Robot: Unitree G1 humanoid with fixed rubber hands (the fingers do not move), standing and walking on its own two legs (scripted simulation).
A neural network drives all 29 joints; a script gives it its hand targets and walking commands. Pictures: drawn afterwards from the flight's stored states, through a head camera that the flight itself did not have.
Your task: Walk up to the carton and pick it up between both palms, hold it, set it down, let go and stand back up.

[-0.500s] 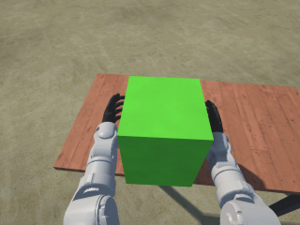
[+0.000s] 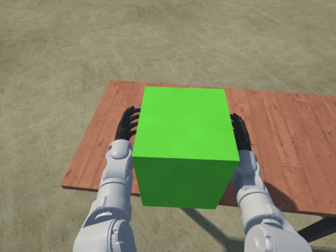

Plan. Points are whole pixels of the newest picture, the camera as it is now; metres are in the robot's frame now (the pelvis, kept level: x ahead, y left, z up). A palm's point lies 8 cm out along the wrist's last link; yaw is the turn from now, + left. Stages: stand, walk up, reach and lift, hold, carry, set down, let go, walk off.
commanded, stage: set down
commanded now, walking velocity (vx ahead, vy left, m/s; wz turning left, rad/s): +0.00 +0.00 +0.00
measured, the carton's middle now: (181, 150) +0.38 +0.05 +0.02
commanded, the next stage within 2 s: none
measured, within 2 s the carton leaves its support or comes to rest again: neither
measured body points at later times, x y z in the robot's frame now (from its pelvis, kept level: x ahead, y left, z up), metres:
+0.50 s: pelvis +0.00 +0.00 +0.00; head +0.03 +0.02 +0.45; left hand +0.38 +0.20 +0.05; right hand +0.40 -0.10 +0.05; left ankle +0.00 +0.10 -0.75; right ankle -0.01 -0.10 -0.75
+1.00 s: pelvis +0.00 +0.01 +0.00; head +0.04 +0.03 +0.45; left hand +0.38 +0.20 +0.05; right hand +0.40 -0.10 +0.05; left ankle +0.00 +0.10 -0.75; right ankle -0.01 -0.10 -0.75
